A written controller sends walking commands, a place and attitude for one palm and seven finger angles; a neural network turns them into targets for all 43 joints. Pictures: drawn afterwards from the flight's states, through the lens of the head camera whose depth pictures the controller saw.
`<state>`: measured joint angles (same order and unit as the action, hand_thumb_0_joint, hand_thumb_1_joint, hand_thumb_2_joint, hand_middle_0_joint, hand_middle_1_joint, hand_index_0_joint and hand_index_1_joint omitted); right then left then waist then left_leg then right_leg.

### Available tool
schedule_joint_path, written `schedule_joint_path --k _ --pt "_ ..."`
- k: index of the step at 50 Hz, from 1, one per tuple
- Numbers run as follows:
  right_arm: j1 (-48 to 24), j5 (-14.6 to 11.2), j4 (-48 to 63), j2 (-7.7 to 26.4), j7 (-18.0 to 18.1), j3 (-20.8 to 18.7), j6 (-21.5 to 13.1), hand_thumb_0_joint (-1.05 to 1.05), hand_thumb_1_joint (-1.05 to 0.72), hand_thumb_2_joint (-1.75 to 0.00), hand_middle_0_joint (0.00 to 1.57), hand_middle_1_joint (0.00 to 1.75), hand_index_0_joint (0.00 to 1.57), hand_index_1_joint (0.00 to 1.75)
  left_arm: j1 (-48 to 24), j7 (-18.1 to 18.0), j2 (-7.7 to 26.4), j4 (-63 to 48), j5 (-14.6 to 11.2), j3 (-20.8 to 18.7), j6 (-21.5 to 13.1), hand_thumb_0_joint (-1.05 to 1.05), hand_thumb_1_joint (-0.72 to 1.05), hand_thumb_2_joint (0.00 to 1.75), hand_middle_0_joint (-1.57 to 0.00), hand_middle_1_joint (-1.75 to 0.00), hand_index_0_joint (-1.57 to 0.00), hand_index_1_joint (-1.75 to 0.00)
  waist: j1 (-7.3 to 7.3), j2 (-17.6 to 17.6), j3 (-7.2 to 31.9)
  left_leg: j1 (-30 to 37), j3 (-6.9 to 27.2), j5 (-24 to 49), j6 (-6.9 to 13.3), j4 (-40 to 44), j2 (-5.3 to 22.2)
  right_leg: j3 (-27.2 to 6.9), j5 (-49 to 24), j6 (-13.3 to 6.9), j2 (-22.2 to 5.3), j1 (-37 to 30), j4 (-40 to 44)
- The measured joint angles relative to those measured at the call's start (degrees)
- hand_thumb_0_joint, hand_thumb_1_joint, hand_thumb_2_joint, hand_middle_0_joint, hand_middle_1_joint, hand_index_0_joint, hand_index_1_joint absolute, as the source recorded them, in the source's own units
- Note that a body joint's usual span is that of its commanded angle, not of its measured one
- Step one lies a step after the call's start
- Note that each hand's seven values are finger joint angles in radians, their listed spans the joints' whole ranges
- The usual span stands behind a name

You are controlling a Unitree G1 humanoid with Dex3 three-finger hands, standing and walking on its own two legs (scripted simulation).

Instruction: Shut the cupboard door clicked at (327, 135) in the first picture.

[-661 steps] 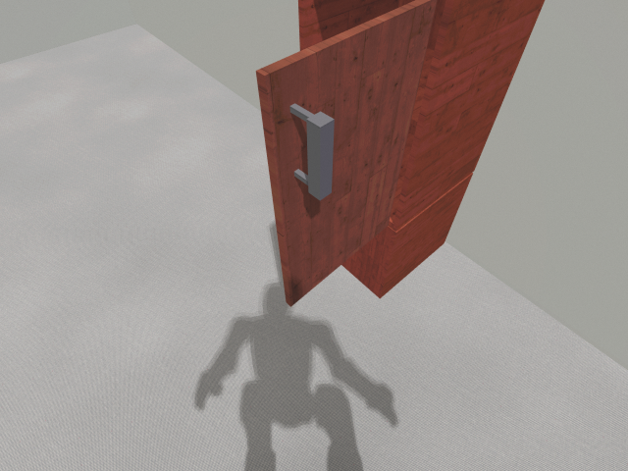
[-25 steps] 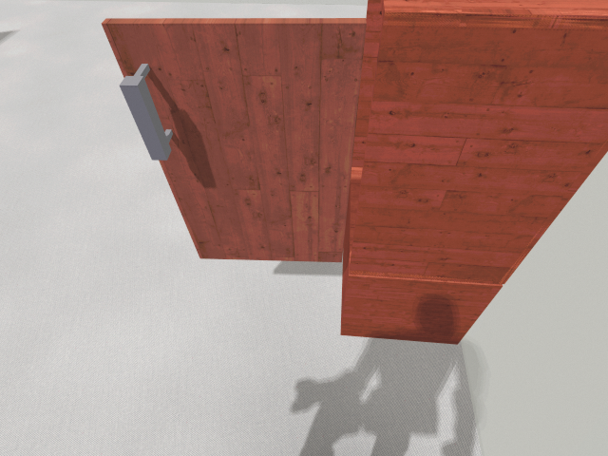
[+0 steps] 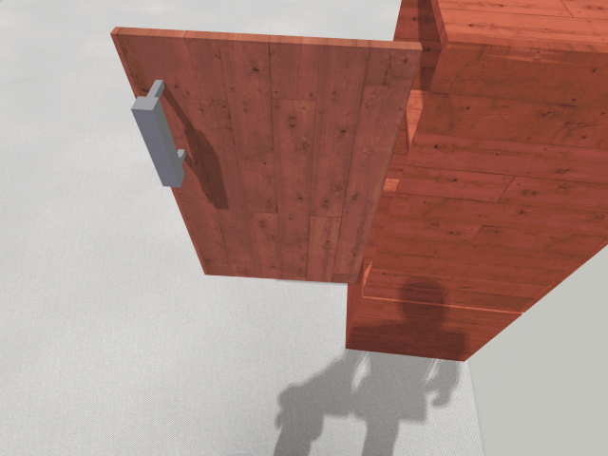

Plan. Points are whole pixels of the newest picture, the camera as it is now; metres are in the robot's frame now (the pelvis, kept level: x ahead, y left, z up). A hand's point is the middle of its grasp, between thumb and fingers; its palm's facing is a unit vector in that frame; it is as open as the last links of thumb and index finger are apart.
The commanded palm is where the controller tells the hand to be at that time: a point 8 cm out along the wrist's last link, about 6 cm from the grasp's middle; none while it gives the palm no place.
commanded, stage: come to a stop and stand still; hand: left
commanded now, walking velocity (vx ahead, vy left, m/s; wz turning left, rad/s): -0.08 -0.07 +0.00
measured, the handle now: (165, 135) +0.50 +0.24 +0.12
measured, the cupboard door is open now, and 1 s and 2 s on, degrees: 93 93 93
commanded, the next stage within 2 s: look again from close up in 0.52 s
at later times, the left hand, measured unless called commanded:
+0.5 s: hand out of the picture +0.03 +0.14 -0.17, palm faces +0.04 -0.98 -0.19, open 7.2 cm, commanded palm none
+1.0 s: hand out of the picture -0.03 +0.16 -0.17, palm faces +0.01 -0.98 -0.19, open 7.4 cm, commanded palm none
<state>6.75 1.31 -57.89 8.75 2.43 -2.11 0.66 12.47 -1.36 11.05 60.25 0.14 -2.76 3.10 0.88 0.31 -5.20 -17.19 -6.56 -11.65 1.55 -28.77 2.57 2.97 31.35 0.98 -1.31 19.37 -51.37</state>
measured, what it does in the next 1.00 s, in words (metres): steps on the spot: right foot, then left foot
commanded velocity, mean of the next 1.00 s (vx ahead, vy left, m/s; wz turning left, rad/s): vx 0.00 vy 0.00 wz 0.00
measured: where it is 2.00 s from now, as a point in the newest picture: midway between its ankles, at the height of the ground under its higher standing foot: outside the picture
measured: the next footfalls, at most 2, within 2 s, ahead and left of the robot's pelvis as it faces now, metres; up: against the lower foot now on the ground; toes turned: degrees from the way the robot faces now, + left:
right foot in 0.14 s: +0.01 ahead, -0.14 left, +0.00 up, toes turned -4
left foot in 0.38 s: +0.00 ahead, +0.08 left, +0.00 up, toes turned +3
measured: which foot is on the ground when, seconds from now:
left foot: down 0.00-0.14, up 0.16-0.36, down 0.38-1.00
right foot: up 0.00-0.12, down 0.14-1.00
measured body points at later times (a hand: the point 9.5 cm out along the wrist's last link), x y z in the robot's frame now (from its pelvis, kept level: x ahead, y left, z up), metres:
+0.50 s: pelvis +0.00 -0.04 +0.00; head +0.02 -0.03 +0.45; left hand +0.03 +0.19 -0.16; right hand +0.00 -0.27 -0.15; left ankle -0.04 +0.08 -0.74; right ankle -0.03 -0.14 -0.74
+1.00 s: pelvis -0.04 -0.01 +0.00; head -0.05 -0.01 +0.45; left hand -0.03 +0.22 -0.16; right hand -0.02 -0.24 -0.15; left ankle -0.04 +0.08 -0.74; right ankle -0.03 -0.14 -0.74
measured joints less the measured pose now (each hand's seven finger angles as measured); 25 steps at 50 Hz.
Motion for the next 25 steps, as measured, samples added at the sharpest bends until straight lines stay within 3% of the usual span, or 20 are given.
schedule_joint_path --k 4,7,10,14,17,19,21,25 --pt "-0.36 0.22 0.18 1.04 -0.09 -0.53 0.71 0.00 -0.91 -0.90 0.20 0.30 0.20 0.30 -0.80 0.18 0.16 -2.09 0.18 -0.54 0.35 0.00 0.91 0.90 -0.20 -0.30 -0.20 -0.30 -0.09 -1.70 0.13 -0.40 -0.33 0.36 -0.96 -0.17 1.14 -0.02 -2.43 -0.55 0.36 -0.41 3.58" --pt "0.63 -0.12 0.01 1.69 -0.56 -0.98 1.57 0.00 -0.90 -0.90 0.20 0.30 0.20 0.30 0.18 0.33 0.83 -3.97 0.73 -0.54 -0.74 0.00 0.91 0.90 -0.20 -0.30 -0.20 -0.30 0.05 -1.26 1.34 -2.15 -0.82 -0.77 -2.16 -3.10 1.13 -1.05 -11.64 -1.61 -0.93 -4.86 17.55" --pt "1.66 -0.49 -0.71 3.04 -1.35 -1.84 3.13 0.01 -0.90 -0.90 0.20 0.30 0.20 0.30 -0.06 0.16 -0.07 -3.28 1.15 0.12 -1.10 0.00 0.91 0.90 -0.20 -0.30 -0.20 -0.30 -0.68 -2.71 1.36 -4.73 3.00 -11.49 -2.61 -11.72 0.30 0.00 -11.89 -2.33 -0.14 -5.14 17.30" --pt "3.53 -0.48 -2.18 3.62 -1.75 -2.08 3.68 0.01 -0.91 -0.90 0.20 0.30 0.20 0.30 0.32 0.14 -1.49 -2.43 1.06 0.99 -1.89 0.00 0.90 0.90 -0.20 -0.30 -0.20 -0.30 -1.20 -2.52 2.10 -4.46 4.63 -14.08 -2.94 -18.78 -1.26 0.61 -13.44 -2.73 0.32 -6.73 21.07" --pt "4.81 -0.66 -3.05 2.98 -1.56 -1.61 2.89 0.01 -0.91 -0.90 0.20 0.30 0.20 0.30 0.12 -0.01 -1.96 -1.65 0.87 1.31 -2.60 0.00 0.91 0.90 -0.20 -0.30 -0.20 -0.30 -1.40 -1.27 2.06 0.48 3.98 -12.19 -3.61 -10.81 -1.60 0.66 -14.27 -2.89 0.63 -7.20 22.49" --pt "5.84 -0.67 -3.66 2.71 -1.34 -1.03 1.78 0.01 -0.91 -0.90 0.20 0.30 0.20 0.30 -0.04 -0.03 -1.85 -1.00 0.36 1.37 -2.96 0.00 0.92 0.90 -0.21 -0.30 -0.21 -0.30 -1.61 -1.41 2.16 4.95 4.33 -3.87 -3.12 -1.43 -1.10 1.25 -13.75 -2.73 1.51 -6.85 21.66" --pt "6.31 -0.47 -5.09 1.68 -0.84 -0.59 0.97 0.01 -0.91 -0.90 0.19 0.30 0.19 0.30 -0.85 -0.04 -1.45 0.09 -0.07 1.37 -2.96 0.00 0.92 0.90 -0.21 -0.30 -0.21 -0.30 -1.47 -0.40 1.82 6.31 4.47 -4.83 -1.82 0.35 -1.27 1.52 -13.95 -2.51 1.38 -7.36 21.64" --pt "7.23 -0.34 -6.75 0.07 -0.64 0.64 0.71 0.01 -0.91 -0.90 0.20 0.30 0.19 0.30 -0.97 0.03 -1.02 1.70 -0.11 1.49 -2.57 0.00 0.93 0.90 -0.21 -0.30 -0.21 -0.30 -0.75 0.44 2.61 8.08 4.09 -5.16 -2.02 2.83 -1.17 1.13 -15.47 -2.53 1.66 -9.63 25.57"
